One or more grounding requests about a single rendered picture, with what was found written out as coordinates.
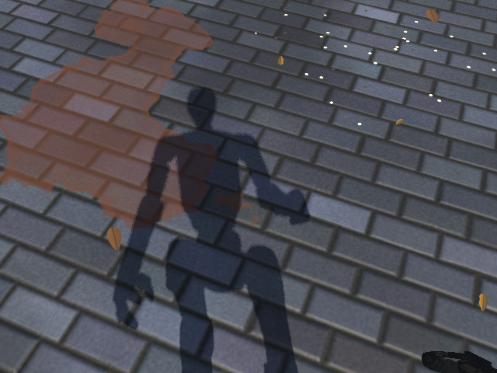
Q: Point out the robot right hand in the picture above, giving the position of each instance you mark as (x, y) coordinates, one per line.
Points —
(451, 362)

